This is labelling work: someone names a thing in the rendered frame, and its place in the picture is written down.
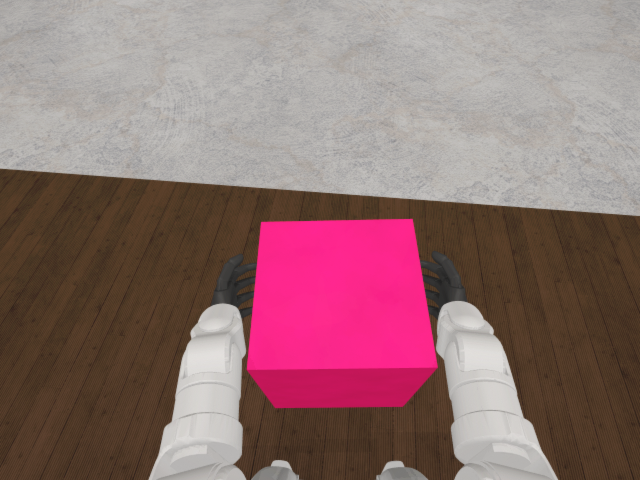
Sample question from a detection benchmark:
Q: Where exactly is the right robot shin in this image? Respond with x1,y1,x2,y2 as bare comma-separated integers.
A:
382,461,404,472

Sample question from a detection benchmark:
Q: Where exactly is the right robot hand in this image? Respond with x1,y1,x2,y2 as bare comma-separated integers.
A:
420,251,468,320

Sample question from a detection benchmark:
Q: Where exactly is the robot right upper arm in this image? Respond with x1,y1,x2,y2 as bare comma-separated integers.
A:
454,460,552,480

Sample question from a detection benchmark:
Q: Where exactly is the left robot forearm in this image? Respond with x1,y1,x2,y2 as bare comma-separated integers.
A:
149,304,246,480

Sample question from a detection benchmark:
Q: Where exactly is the left robot shin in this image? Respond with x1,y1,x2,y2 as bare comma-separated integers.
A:
271,460,292,470

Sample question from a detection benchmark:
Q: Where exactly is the carton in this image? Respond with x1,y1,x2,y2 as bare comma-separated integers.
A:
247,219,438,408

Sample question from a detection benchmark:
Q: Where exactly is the right robot forearm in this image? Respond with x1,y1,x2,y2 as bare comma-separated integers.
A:
436,301,558,480

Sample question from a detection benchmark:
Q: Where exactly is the robot shin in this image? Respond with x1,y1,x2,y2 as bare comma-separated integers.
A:
382,461,404,472
271,460,292,470

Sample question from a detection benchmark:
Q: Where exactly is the left robot hand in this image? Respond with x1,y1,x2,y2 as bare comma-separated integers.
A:
211,254,257,319

